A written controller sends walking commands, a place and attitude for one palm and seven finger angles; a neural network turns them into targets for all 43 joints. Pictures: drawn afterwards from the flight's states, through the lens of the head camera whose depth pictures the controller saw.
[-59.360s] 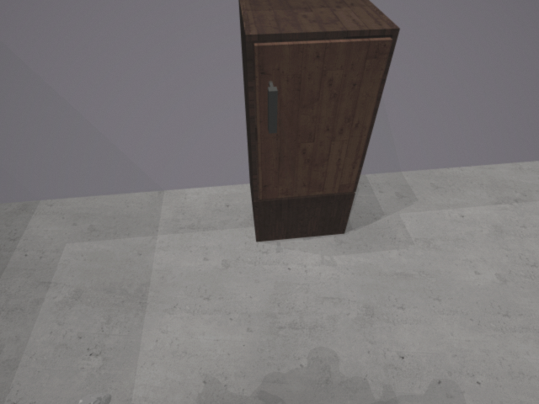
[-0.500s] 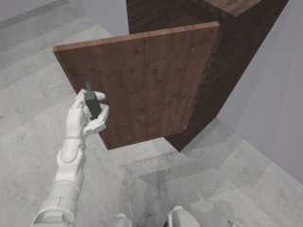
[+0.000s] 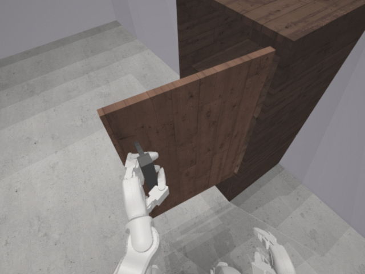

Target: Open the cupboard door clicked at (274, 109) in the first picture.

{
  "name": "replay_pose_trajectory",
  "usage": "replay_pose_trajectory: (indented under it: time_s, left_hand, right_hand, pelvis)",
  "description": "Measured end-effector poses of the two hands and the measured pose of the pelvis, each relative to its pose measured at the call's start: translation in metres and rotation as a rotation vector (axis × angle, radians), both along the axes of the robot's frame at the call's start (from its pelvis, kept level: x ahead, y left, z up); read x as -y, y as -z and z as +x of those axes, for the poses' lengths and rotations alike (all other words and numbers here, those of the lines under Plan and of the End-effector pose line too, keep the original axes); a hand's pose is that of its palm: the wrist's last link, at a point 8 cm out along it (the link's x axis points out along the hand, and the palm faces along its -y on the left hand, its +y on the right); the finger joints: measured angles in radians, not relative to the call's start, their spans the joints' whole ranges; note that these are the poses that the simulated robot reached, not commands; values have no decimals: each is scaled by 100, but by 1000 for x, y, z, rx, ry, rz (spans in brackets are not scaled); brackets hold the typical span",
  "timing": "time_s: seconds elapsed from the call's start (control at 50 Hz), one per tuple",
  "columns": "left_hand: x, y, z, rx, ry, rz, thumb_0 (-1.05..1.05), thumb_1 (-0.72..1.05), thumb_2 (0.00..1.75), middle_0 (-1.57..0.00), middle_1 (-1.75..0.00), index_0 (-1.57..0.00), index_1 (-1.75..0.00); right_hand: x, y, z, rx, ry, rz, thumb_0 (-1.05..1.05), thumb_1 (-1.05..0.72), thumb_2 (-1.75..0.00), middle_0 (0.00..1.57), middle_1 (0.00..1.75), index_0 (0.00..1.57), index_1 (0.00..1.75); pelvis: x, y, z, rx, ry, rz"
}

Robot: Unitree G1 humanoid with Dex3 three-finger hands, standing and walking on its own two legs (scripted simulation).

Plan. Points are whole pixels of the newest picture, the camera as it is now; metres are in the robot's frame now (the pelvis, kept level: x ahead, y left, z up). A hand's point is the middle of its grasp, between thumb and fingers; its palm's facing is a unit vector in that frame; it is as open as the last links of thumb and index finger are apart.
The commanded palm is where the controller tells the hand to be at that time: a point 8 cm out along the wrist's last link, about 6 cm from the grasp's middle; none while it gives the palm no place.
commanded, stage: pull the door open along its arc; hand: left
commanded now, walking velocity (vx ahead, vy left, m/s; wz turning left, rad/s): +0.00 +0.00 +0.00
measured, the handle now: (146, 167) +0.34 +0.10 +0.03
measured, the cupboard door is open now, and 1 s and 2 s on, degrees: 82 89 93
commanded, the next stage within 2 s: open thumb and fingers to let go in 0.24 s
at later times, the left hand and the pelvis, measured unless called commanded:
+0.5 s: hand (170, 198) +0.27 +0.04 +0.04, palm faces +0.34 -0.94 -0.05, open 6.6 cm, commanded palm +0.21 +0.08 +0.03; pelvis +0.00 -0.03 -0.01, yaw +0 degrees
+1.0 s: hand (161, 204) +0.26 +0.06 +0.03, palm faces +0.27 -0.96 -0.05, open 14.1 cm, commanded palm +0.21 +0.08 +0.03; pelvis -0.02 +0.00 -0.01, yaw -1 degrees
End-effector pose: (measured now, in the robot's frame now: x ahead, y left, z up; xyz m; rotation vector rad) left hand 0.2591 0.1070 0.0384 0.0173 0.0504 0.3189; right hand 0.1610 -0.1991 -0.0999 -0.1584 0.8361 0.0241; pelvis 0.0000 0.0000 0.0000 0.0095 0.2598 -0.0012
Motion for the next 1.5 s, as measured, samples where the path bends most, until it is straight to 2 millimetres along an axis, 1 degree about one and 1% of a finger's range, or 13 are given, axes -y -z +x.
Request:
replay_pose_trajectory:
  time_s: [0.14,0.26,0.34,0.4,0.52,0.64,0.86,1.02,1.16,1.28,1.34,1.42,1.5]
  left_hand:
    - [20,-3,-26,-36,81,16,3,63,71,-30,-130,-36,-134]
    - [33,-6,-39,-63,131,19,3,62,68,-30,-130,-38,-135]
    - [35,-5,-40,-60,108,23,3,62,70,-30,-129,-39,-135]
    - [32,-3,-35,-43,54,27,2,61,73,-32,-130,-39,-134]
    - [20,0,-27,-23,-40,11,1,54,73,-35,-129,-37,-133]
    - [14,-1,-36,-28,-42,12,1,33,65,-33,-126,-36,-129]
    - [6,5,-36,-16,-1,8,0,-27,40,-30,-120,-31,-121]
    - [2,4,-36,-15,48,19,0,-46,32,-26,-97,-28,-98]
    - [1,4,-32,-15,87,23,-1,-49,30,-23,-67,-25,-69]
    - [0,2,-28,-20,93,24,-1,-50,30,-20,-45,-23,-47]
    - [1,0,-32,-5,196,9,-1,-50,30,-17,-39,-18,-40]
    - [1,0,-48,7,396,-15,-1,-50,30,-11,-33,-12,-33]
    - [9,0,-60,23,489,-67,-1,-50,30,-9,-31,-11,-31]
  right_hand:
    - [14,-7,5,57,9,10,1,-90,-90,20,30,20,30]
    - [27,-14,15,117,9,19,2,-90,-90,20,30,20,30]
    - [35,-15,22,144,-1,6,2,-90,-90,20,30,20,30]
    - [40,-11,25,149,-9,-8,2,-90,-90,20,30,20,30]
    - [46,3,19,115,-3,-15,1,-90,-90,20,30,20,30]
    - [46,10,2,68,16,-20,2,-90,-90,20,30,20,30]
    - [33,12,-17,65,43,-45,2,-90,-90,20,30,20,30]
    - [9,2,-14,116,35,-32,2,-90,-90,20,30,20,30]
    - [-9,-3,-5,149,10,-14,2,-90,-90,20,30,20,30]
    - [-19,-6,1,159,-8,1,2,-90,-90,20,30,20,30]
    - [-19,-7,0,164,-16,4,2,-90,-90,20,30,20,30]
    - [-15,-4,-7,156,-15,-12,2,-90,-90,20,30,20,30]
    - [-11,-2,-13,160,11,-26,2,-90,-90,20,30,20,30]
  pelvis:
    - [12,-2,3,18,-7,7]
    - [23,-1,6,26,-11,14]
    - [29,0,5,27,-8,18]
    - [32,3,2,17,-1,20]
    - [34,9,-2,-9,1,30]
    - [31,9,-5,-11,-1,28]
    - [11,14,-14,-11,8,10]
    - [-6,14,-16,7,17,-8]
    - [-16,15,-18,16,23,-17]
    - [-20,15,-18,21,25,-21]
    - [-21,15,-19,25,16,-21]
    - [-25,17,-19,26,9,-22]
    - [-30,21,-21,26,15,-21]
